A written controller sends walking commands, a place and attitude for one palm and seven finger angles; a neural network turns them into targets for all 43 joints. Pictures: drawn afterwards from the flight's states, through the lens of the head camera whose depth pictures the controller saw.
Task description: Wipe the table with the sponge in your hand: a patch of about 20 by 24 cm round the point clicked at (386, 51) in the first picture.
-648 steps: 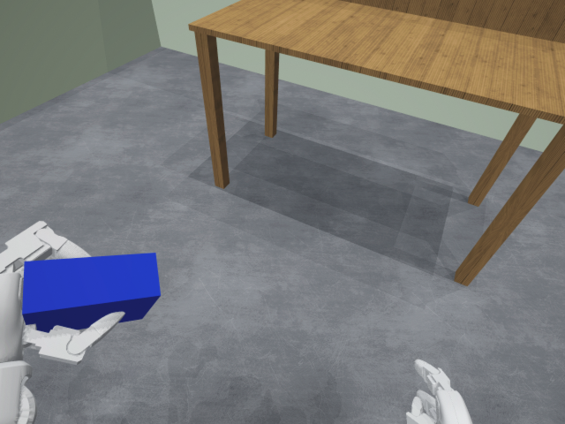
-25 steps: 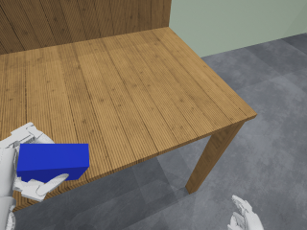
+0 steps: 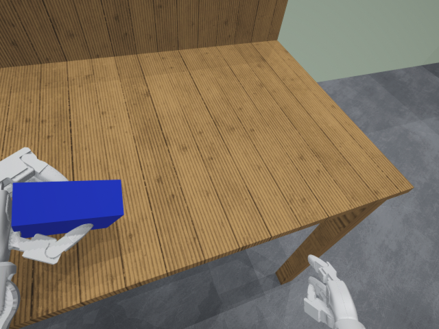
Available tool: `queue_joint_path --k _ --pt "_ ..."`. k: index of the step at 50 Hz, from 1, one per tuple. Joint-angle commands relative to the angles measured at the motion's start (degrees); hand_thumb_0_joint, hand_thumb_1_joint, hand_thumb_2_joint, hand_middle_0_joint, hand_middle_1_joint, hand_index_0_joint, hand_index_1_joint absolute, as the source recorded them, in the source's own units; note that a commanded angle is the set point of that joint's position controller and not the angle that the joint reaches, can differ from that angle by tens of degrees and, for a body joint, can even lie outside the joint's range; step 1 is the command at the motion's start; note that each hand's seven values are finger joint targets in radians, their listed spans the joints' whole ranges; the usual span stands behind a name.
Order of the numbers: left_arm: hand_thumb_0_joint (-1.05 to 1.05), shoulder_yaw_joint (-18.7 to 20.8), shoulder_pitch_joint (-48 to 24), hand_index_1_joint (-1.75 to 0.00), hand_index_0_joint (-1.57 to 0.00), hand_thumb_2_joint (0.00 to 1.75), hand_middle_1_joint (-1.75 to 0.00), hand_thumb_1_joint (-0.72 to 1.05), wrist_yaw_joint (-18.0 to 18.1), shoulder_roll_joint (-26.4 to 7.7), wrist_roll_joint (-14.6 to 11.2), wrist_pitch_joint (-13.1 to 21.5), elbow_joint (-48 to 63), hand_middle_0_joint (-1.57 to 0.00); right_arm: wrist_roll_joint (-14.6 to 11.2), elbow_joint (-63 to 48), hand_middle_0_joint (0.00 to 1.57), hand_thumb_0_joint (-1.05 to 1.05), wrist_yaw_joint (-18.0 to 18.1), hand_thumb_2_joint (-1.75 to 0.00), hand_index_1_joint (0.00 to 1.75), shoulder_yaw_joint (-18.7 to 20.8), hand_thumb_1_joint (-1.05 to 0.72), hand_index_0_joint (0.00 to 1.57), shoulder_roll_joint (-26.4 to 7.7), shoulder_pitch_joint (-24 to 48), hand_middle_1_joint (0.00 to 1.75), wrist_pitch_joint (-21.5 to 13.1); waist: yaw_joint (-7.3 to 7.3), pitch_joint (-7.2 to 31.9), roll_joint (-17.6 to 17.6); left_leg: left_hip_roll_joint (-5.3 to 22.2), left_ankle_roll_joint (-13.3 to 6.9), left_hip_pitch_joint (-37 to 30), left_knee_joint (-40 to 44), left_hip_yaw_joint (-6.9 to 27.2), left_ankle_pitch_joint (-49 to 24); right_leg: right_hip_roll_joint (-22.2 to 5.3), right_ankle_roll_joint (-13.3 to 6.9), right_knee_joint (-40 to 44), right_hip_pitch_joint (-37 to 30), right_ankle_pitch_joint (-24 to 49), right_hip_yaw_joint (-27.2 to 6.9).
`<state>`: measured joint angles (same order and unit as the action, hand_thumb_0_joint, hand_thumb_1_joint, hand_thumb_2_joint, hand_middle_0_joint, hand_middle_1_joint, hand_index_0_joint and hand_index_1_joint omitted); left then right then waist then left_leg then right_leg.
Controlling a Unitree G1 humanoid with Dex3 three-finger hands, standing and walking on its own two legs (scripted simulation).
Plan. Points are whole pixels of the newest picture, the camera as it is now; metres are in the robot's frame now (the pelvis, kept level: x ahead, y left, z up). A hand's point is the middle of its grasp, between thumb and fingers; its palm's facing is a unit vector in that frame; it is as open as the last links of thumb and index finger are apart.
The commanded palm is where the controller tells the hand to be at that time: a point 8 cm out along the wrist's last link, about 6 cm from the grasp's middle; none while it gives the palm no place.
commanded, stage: come to a stop and stand still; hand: left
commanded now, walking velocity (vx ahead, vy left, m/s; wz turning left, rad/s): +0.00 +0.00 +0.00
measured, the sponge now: (83, 208) +0.23 +0.23 +0.13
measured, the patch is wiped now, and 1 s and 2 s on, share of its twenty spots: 0.00 0.00 0.00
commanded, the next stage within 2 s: look again from close up in 0.22 s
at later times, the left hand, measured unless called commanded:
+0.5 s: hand (61, 214) +0.21 +0.24 +0.16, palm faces +0.37 -0.84 -0.40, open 9.1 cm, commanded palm +0.16 +0.27 +0.18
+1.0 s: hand (75, 220) +0.21 +0.22 +0.15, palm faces +0.38 -0.84 -0.39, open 9.1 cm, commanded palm +0.15 +0.25 +0.18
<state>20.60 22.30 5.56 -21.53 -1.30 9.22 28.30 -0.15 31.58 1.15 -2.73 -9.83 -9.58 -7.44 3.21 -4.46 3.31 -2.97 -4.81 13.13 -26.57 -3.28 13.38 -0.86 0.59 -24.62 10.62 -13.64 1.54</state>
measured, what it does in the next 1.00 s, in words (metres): stands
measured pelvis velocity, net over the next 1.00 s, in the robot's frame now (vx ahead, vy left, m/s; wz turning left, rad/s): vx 0.00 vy -0.03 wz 0.01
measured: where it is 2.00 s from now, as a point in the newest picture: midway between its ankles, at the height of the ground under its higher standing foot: outside the picture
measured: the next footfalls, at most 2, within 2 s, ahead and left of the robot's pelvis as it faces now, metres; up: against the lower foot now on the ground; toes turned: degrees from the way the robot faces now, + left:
none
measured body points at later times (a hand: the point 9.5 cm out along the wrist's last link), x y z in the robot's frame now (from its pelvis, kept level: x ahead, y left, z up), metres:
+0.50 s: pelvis +0.00 -0.01 +0.00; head +0.02 +0.00 +0.45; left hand +0.18 +0.28 +0.18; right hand +0.18 -0.24 -0.07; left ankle +0.01 +0.06 -0.74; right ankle -0.01 -0.14 -0.74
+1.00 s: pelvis +0.00 -0.03 +0.00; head +0.01 -0.02 +0.45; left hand +0.18 +0.26 +0.17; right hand +0.18 -0.26 -0.07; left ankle +0.01 +0.06 -0.74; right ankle -0.01 -0.14 -0.74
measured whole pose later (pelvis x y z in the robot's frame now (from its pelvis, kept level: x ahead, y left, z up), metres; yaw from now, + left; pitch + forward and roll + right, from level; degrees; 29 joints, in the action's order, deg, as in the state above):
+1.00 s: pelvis +0.00 -0.03 +0.00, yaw +1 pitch +0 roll -1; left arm 19.0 26.1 6.3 -20.9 -2.7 8.3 25.3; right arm -1.1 33.3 2.7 -0.9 -12.4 -11.7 -5.0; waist 1.1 -1.6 -0.4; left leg -0.6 -2.3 12.6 -25.0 -1.4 12.1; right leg 1.6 -1.2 -20.4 8.6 -11.5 3.2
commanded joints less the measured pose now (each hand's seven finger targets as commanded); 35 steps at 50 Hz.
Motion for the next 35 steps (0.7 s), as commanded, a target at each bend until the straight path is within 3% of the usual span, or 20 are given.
queue_joint_path --k 1,2,3,6,7,8,9,12,13,17,18,19,22,23,24,27,28,32,33,35 --pt "0.00 4.19 -5.41 -1.60 -1.20 1.30 -1.60 0.10 1.05 -8.73 -0.38 4.23 14.57 -1.20 -0.07 -7.92 0.20 0.00 -0.09 -0.90 0.30 3.96 -0.90 0.20 -8.57 2.33 0.30 -2.70 -1.94 12.34 -12.96 11.65 5.04 -11.48 5.60 9.74 -26.35 -0.55 -1.87 -0.64 2.02 0.88 0.12" --pt "0.00 5.59 -4.56 -1.60 -1.20 1.30 -1.60 0.10 1.41 -9.46 0.02 3.86 13.57 -1.20 -0.40 -7.63 0.20 0.00 -0.21 -0.90 0.30 3.83 -0.90 0.20 -8.54 3.43 0.30 -2.76 -1.85 12.50 -12.82 11.21 5.71 -12.53 5.66 9.18 -26.61 -0.05 -1.91 -1.10 2.79 0.80 0.26" --pt "0.00 3.85 -3.31 -1.60 -1.20 1.30 -1.60 0.10 1.08 -7.44 -0.57 3.83 11.92 -1.20 -0.01 -7.74 0.20 0.00 -0.31 -0.90 0.30 3.56 -0.90 0.20 -8.44 2.46 0.30 -2.15 -1.96 12.00 -11.45 11.27 5.76 -10.98 5.81 10.13 -25.14 -0.25 -1.89 0.34 1.91 0.93 0.35" --pt "0.00 5.36 -3.01 -1.60 -1.20 1.30 -1.60 0.10 0.91 -8.81 -0.89 3.59 11.30 -1.20 -0.57 -8.21 0.20 0.00 -0.06 -0.90 0.30 4.09 -0.90 0.20 -8.83 2.68 0.30 -1.41 -2.06 10.97 -7.66 10.62 7.04 -6.94 5.83 9.54 -20.77 -1.13 -2.20 2.47 -2.08 6.94 0.03" --pt "0.00 6.97 -1.77 -1.60 -1.20 1.30 -1.60 0.10 1.30 -9.87 -0.61 3.34 10.35 -1.20 -0.91 -8.09 0.20 0.00 0.11 -0.90 0.30 3.76 -0.90 0.20 -8.77 3.91 0.30 -1.40 -1.99 10.92 -7.14 10.03 7.60 -7.15 6.33 9.10 -20.74 -0.83 -2.06 1.99 -1.86 7.94 0.15" --pt "0.00 4.90 -0.66 -1.60 -1.20 1.30 -1.60 0.10 0.87 -7.61 -1.19 3.56 9.82 -1.20 -0.46 -8.10 0.20 0.00 0.10 -0.90 0.30 3.72 -0.90 0.20 -8.74 2.83 0.30 -0.85 -2.06 11.55 -7.34 9.99 7.60 -7.09 6.37 9.28 -20.47 -0.86 -2.20 2.26 -2.23 7.92 0.36" --pt "0.00 5.86 -1.45 -1.60 -1.20 1.30 -1.60 0.10 0.89 -9.22 -1.25 3.71 11.74 -1.20 -0.68 -8.51 0.20 0.00 0.21 -0.90 0.30 4.22 -0.90 0.20 -8.92 2.65 0.30 -0.87 -2.19 12.00 -8.52 9.97 8.17 -7.33 6.82 9.51 -21.29 -1.11 -2.35 1.72 -2.80 8.19 0.24" --pt "0.00 7.38 -0.87 -1.60 -1.20 1.30 -1.60 0.10 1.33 -10.75 -0.94 3.68 12.63 -1.20 -0.86 -8.39 0.20 0.00 0.54 -0.90 0.30 3.83 -0.90 0.20 -8.63 4.38 0.30 -1.00 -1.92 13.06 -9.46 9.68 7.88 -8.49 6.49 8.55 -22.02 -1.45 -2.12 1.69 -2.83 9.35 -0.08" --pt "0.00 5.09 0.49 -1.60 -1.20 1.30 -1.60 0.10 0.98 -8.24 -1.48 3.86 11.75 -1.20 -0.39 -8.29 0.20 0.00 0.51 -0.90 0.30 3.65 -0.90 0.20 -8.48 3.29 0.30 -0.71 -1.93 13.53 -8.77 9.71 7.41 -8.36 6.20 8.81 -21.54 -1.55 -2.16 2.54 -3.11 9.00 0.15" --pt "0.00 7.11 0.15 -1.60 -1.20 1.30 -1.60 0.10 1.60 -10.83 -1.15 3.77 13.01 -1.20 -1.08 -8.24 0.20 0.00 0.92 -0.90 0.30 3.91 -0.90 0.20 -8.67 4.42 0.30 -1.08 -1.95 13.39 -8.14 9.05 6.88 -6.91 5.41 8.25 -19.90 -2.47 -2.34 2.83 -4.81 12.66 -1.00" --pt "0.00 4.99 0.77 -1.60 -1.20 1.30 -1.60 0.10 1.26 -8.45 -1.61 3.99 11.98 -1.20 -0.64 -8.07 0.20 0.00 0.89 -0.90 0.30 3.76 -0.90 0.20 -8.71 3.23 0.30 -0.74 -1.93 13.52 -7.56 8.96 6.49 -6.44 5.43 8.41 -18.65 -2.53 -2.50 3.36 -5.02 12.52 -0.67" --pt "0.00 5.67 -0.50 -1.60 -1.20 1.30 -1.60 0.10 1.32 -9.89 -1.61 4.14 13.81 -1.20 -0.93 -8.31 0.20 0.00 1.02 -0.90 0.30 4.33 -0.90 0.20 -8.92 2.97 0.30 -0.93 -2.21 13.38 -8.83 8.93 6.52 -6.15 5.26 8.60 -18.85 -2.87 -2.73 3.07 -5.54 13.31 -1.14" --pt "0.00 6.78 -0.78 -1.60 -1.20 1.30 -1.60 0.10 1.86 -10.68 -1.15 3.96 12.17 -1.20 -1.29 -7.71 0.20 0.00 1.29 -0.90 0.30 4.14 -0.90 0.20 -8.88 4.28 0.30 -1.09 -2.13 11.56 -9.41 8.67 6.13 -5.24 6.29 8.45 -13.41 -3.00 -2.68 3.51 -4.07 10.93 -1.94" --pt "0.00 4.95 0.26 -1.60 -1.20 1.30 -1.60 0.10 1.53 -8.42 -1.63 4.11 10.08 -1.20 -0.71 -7.50 0.20 0.00 1.33 -0.90 0.30 3.83 -0.90 0.20 -8.80 3.33 0.30 -0.70 -2.01 11.26 -8.18 8.68 5.35 -4.25 6.53 8.58 -10.95 -3.06 -2.60 4.62 -4.22 10.42 -1.62" --pt "0.00 5.69 -0.48 -1.60 -1.20 1.30 -1.60 0.10 1.57 -9.75 -1.65 4.12 10.92 -1.20 -1.07 -7.79 0.20 0.00 1.46 -0.90 0.30 4.35 -0.90 0.20 -8.83 3.13 0.30 -0.77 -2.31 11.10 -8.37 8.62 4.88 -3.68 6.19 8.59 -10.01 -3.61 -2.73 4.93 -4.85 11.28 -2.61" --pt "0.00 5.97 -0.53 -1.60 -1.20 1.30 -1.60 0.10 1.91 -9.64 -1.42 3.59 8.43 -1.20 -1.42 -7.43 0.20 0.00 1.70 -0.90 0.30 4.16 -0.90 0.20 -8.85 4.29 0.30 -0.80 -2.34 9.17 -6.13 8.11 4.04 -3.27 6.30 8.37 -5.84 -4.14 -2.82 6.54 -2.54 9.31 -4.33" --pt "0.00 3.38 -0.43 -1.60 -1.20 1.30 -1.60 0.10 1.49 -6.92 -1.75 3.76 6.94 -1.20 -0.92 -7.27 0.20 0.00 1.61 -0.90 0.30 3.92 -0.90 0.20 -8.90 3.36 0.30 -0.49 -2.43 8.80 -5.65 8.14 3.40 -2.76 6.17 8.33 -3.96 -4.12 -2.80 7.47 -2.03 8.03 -4.08" --pt "0.00 5.23 -2.75 -1.60 -1.20 1.30 -1.60 0.10 2.01 -9.70 -1.21 3.56 8.46 -1.20 -1.40 -7.47 0.20 0.00 1.86 -0.90 0.30 4.22 -0.90 0.20 -9.03 4.64 0.30 -0.84 -2.38 8.37 -6.03 8.04 3.21 -2.68 6.93 8.71 -1.74 -4.16 -2.80 7.86 -1.49 5.80 -5.32" --pt "0.00 2.78 -2.62 -1.60 -1.20 1.30 -1.60 0.10 1.66 -7.06 -1.46 3.82 7.77 -1.20 -0.86 -7.40 0.20 0.00 1.84 -0.90 0.30 3.97 -0.90 0.20 -9.01 3.80 0.30 -0.67 -2.43 8.79 -5.71 8.11 2.86 -2.53 6.86 8.61 -1.37 -4.01 -2.78 8.00 -1.71 5.42 -4.43" --pt "0.00 4.05 -3.59 -1.60 -1.20 1.30 -1.60 0.10 1.78 -8.85 -1.44 3.86 9.23 -1.20 -0.98 -7.58 0.20 0.00 1.86 -0.90 0.30 4.31 -0.90 0.20 -9.24 3.76 0.30 -1.02 -2.35 8.62 -6.77 8.03 2.84 -1.84 6.87 8.90 -1.08 -4.24 -2.87 8.10 -2.30 5.73 -5.19"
